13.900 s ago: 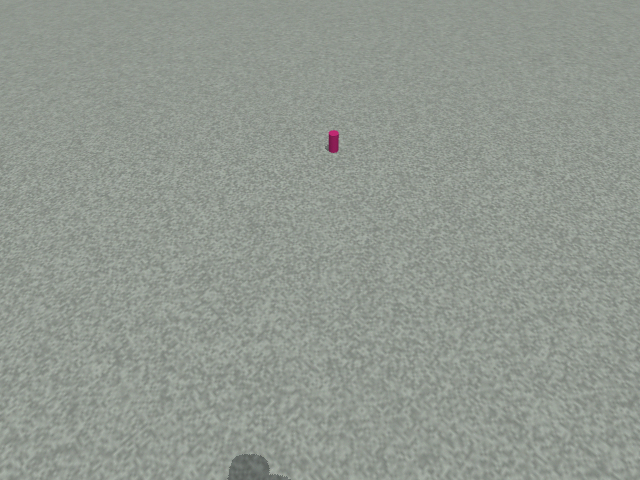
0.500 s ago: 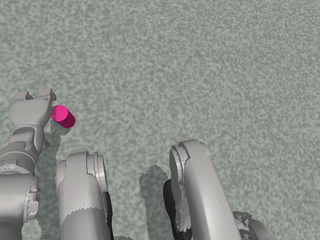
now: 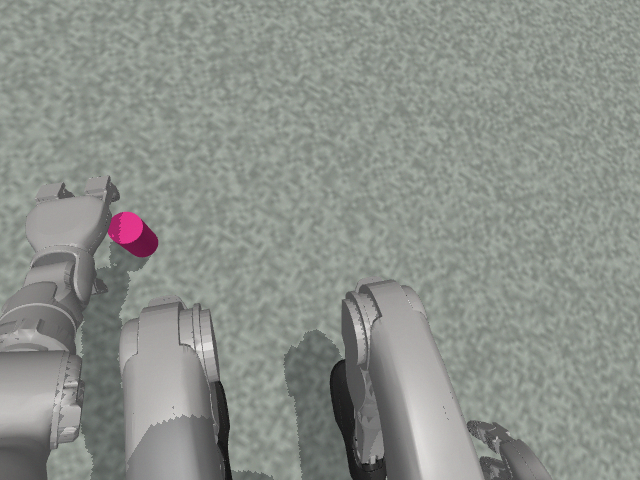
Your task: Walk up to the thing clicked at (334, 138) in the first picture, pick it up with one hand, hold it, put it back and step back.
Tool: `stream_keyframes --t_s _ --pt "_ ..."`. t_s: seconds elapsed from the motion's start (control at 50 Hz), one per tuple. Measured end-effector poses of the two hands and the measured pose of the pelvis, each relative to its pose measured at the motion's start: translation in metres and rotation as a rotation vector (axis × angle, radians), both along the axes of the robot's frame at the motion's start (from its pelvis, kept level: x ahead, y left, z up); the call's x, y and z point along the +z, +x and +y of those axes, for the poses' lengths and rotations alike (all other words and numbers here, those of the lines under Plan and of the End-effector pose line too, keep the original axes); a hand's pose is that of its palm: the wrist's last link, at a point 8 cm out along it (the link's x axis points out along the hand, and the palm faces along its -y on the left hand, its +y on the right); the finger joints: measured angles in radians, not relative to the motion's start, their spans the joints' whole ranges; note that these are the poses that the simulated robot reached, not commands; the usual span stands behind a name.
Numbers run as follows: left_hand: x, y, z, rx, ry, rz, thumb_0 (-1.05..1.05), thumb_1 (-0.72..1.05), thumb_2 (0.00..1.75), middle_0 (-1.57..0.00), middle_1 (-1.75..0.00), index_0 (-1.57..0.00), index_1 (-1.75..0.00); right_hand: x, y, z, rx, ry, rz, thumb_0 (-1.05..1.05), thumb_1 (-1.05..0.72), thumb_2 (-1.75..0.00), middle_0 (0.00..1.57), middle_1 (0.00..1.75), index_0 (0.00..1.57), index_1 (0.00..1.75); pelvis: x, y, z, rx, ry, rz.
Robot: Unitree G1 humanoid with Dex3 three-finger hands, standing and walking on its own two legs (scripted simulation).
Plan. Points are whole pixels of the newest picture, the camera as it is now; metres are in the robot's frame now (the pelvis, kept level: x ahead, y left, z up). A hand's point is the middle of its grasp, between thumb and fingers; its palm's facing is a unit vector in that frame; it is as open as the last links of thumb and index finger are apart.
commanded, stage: rise first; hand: left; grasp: from above
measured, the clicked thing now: (134, 236) +0.45 +0.26 -0.29
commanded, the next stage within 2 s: approach in 0.58 s
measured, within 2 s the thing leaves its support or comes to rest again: neither
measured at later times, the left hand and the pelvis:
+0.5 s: hand (90, 257) +0.39 +0.28 -0.17, palm faces -0.45 -0.09 -0.89, open 13.3 cm; pelvis +0.00 +0.00 +0.00, yaw +0 degrees
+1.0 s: hand (129, 225) +0.44 +0.23 -0.17, palm faces -0.42 -0.07 -0.91, open 13.2 cm; pelvis +0.00 +0.00 -0.01, yaw +0 degrees
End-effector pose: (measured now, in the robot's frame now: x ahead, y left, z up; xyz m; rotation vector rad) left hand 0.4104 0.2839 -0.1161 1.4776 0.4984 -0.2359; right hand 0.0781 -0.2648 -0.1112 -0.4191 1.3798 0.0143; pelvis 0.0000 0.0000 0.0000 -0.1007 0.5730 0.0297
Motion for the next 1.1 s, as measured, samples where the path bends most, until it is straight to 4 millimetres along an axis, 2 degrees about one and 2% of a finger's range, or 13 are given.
stream_keyframes --t_s 0.58,0.82,0.9,1.0,1.1 --pt "0.003 -0.012 -0.005 -0.008 0.004 0.009 0.0 -0.37 0.87 -0.27 -0.82 -0.26 -0.83 0.002 -0.003 0.0 0.006 0.007 -0.016 0.0 -0.91 -0.9 0.2 0.3 0.2 0.3 0.002 -0.004 0.0 0.004 0.006 -0.008" --pt "0.003 -0.003 -0.009 -0.014 0.008 0.002 0.0 -0.37 0.87 -0.27 -0.82 -0.26 -0.84 0.002 -0.004 -0.001 0.017 0.005 -0.017 0.0 -0.92 -0.9 0.2 0.3 0.2 0.3 0.0 -0.004 -0.001 0.003 0.007 -0.01" --pt "0.002 0.01 -0.021 -0.043 0.006 -0.004 0.0 -0.38 0.87 -0.26 -0.86 -0.25 -0.86 0.002 -0.007 -0.001 0.023 -0.002 -0.013 0.0 -0.92 -0.9 0.2 0.3 0.2 0.3 -0.003 -0.004 -0.001 0.002 0.005 -0.011" --pt "0.001 0.03 -0.048 -0.087 -0.014 -0.042 0.0 -0.38 0.89 -0.24 -0.89 -0.25 -0.89 0.004 -0.017 -0.001 0.012 -0.006 -0.004 0.0 -0.92 -0.9 0.2 0.3 0.2 0.3 -0.006 -0.004 0.0 -0.003 -0.003 -0.012" --pt "0.003 0.041 -0.066 -0.081 -0.019 -0.061 0.0 -0.38 0.92 -0.24 -0.92 -0.24 -0.92 0.004 -0.029 0.0 -0.019 0.013 0.011 0.0 -0.92 -0.9 0.2 0.3 0.2 0.3 -0.006 -0.002 0.0 -0.009 -0.006 -0.003"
